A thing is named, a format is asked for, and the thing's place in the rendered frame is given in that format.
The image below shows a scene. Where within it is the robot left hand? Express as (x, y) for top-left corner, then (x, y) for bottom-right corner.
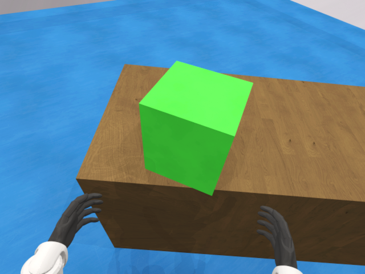
(48, 193), (103, 248)

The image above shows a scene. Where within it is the robot left forearm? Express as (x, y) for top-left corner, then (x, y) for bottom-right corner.
(21, 241), (68, 274)

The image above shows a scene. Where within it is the pedestal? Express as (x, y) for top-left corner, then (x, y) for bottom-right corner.
(76, 64), (365, 265)

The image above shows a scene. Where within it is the carton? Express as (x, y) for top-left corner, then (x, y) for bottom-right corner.
(139, 61), (253, 196)

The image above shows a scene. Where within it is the robot right hand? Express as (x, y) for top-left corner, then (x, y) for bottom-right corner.
(257, 206), (298, 269)

